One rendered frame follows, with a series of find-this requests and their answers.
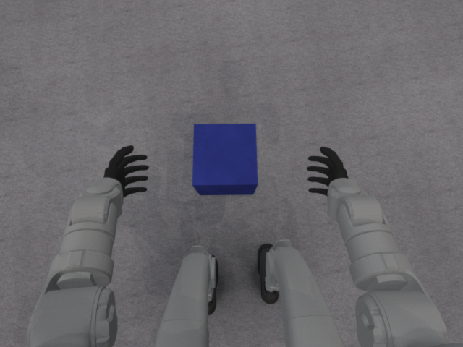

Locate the left robot forearm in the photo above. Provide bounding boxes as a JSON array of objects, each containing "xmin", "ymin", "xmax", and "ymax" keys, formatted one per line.
[{"xmin": 27, "ymin": 177, "xmax": 123, "ymax": 347}]

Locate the robot right hand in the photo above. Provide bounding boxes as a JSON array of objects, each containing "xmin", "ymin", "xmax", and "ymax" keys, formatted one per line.
[{"xmin": 307, "ymin": 147, "xmax": 348, "ymax": 196}]

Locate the robot left hand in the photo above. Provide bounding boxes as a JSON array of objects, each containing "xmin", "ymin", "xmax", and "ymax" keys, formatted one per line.
[{"xmin": 104, "ymin": 145, "xmax": 149, "ymax": 198}]

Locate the robot left upper arm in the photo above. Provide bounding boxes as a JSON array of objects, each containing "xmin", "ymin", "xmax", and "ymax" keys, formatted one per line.
[{"xmin": 30, "ymin": 286, "xmax": 118, "ymax": 347}]

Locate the robot right upper arm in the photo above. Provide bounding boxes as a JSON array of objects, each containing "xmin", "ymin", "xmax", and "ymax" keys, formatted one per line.
[{"xmin": 355, "ymin": 290, "xmax": 463, "ymax": 347}]

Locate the carton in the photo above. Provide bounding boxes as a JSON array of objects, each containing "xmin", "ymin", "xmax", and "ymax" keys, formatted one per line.
[{"xmin": 192, "ymin": 124, "xmax": 258, "ymax": 195}]

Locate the robot left foot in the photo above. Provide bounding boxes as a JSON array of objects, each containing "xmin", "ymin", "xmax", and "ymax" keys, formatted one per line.
[{"xmin": 208, "ymin": 255, "xmax": 218, "ymax": 315}]

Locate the robot left thigh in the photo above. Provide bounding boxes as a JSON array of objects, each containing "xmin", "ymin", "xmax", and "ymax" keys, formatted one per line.
[{"xmin": 154, "ymin": 252, "xmax": 216, "ymax": 347}]

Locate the right robot forearm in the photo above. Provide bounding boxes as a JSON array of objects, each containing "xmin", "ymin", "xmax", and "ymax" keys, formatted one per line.
[{"xmin": 327, "ymin": 178, "xmax": 449, "ymax": 343}]

